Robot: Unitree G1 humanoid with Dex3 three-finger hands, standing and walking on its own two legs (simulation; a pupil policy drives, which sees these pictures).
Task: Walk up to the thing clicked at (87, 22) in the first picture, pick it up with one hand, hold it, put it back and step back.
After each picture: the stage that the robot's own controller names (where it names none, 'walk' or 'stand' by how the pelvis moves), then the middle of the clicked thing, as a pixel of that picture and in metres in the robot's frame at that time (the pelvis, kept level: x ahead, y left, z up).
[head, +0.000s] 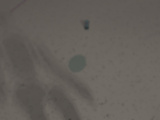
stand; (86, 25) +1.77 +0.00 -0.72
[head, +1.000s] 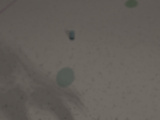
walk; (72, 35) +1.65 +0.09 -0.72
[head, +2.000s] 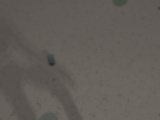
walk; (51, 60) +1.03 +0.30 -0.71
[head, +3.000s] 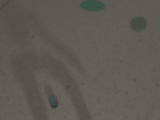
walk; (53, 102) +0.62 +0.26 -0.71
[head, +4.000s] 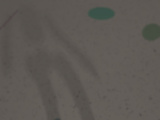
stand; out of the picture +0.45 +0.26 -0.70
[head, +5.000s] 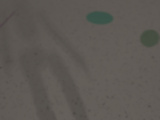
stand; out of the picture +0.39 +0.24 -0.72
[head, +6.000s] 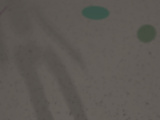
stand; out of the picture +0.35 +0.25 -0.71
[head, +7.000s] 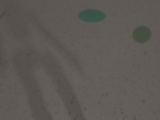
stand; out of the picture +0.38 +0.26 -0.72
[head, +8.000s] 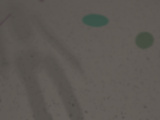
stand; out of the picture +0.39 +0.25 -0.72
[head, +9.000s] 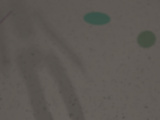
stand; out of the picture +0.38 +0.25 -0.72
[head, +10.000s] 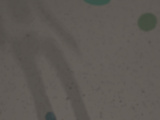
go down; (51, 118) +0.40 +0.24 -0.70
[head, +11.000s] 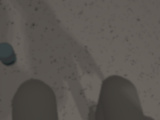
go down; (6, 55) +0.47 +0.28 -0.28
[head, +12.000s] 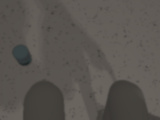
close in; (22, 56) +0.46 +0.26 -0.30
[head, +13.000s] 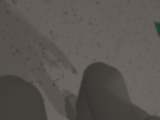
close in; out of the picture +0.45 +0.30 -0.22
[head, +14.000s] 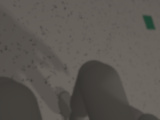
close; out of the picture +0.44 +0.31 -0.23
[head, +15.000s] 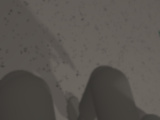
lift; out of the picture +0.39 +0.28 -0.24
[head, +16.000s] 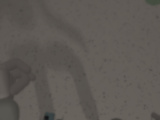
close; out of the picture +0.30 +0.23 -0.57
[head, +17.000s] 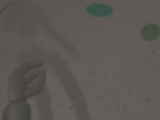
close; out of the picture +0.26 +0.23 -0.70
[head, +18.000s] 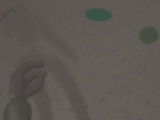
hold; out of the picture +0.28 +0.23 -0.70
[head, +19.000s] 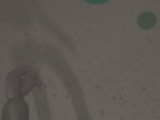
crouch; out of the picture +0.28 +0.23 -0.68
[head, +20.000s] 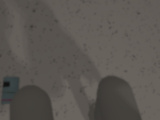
lower; (10, 90) +0.34 +0.25 -0.34
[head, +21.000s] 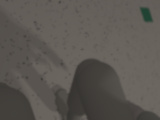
lower; out of the picture +0.31 +0.28 -0.26
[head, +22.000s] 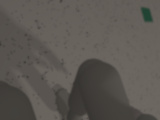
lower; out of the picture +0.30 +0.28 -0.26
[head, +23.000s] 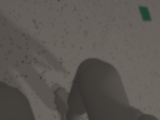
lower; out of the picture +0.31 +0.28 -0.25
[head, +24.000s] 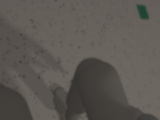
lower; out of the picture +0.31 +0.28 -0.26
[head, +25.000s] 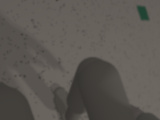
open; out of the picture +0.31 +0.28 -0.26
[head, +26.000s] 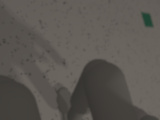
rise; out of the picture +0.31 +0.28 -0.26
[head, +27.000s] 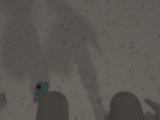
walk; (41, 92) +0.34 +0.24 -0.44
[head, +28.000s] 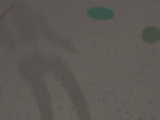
stand; out of the picture +0.28 +0.22 -0.68
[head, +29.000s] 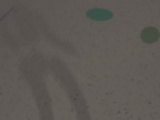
stand; out of the picture +0.27 +0.23 -0.69
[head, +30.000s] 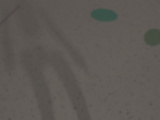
stand; out of the picture +0.28 +0.22 -0.73
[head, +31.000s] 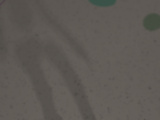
walk; out of the picture +0.33 +0.19 -0.72
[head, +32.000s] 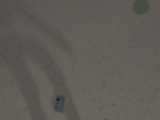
walk; (59, 103) +0.49 +0.17 -0.73
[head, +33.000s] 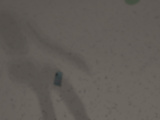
walk; (58, 78) +0.79 +0.33 -0.71
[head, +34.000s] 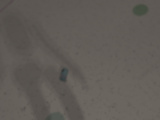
stand; (64, 74) +0.92 +0.23 -0.74
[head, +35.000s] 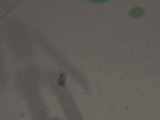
stand; (62, 79) +0.92 +0.25 -0.75
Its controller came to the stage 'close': yes
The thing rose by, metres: 0.01
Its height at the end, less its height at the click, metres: -0.02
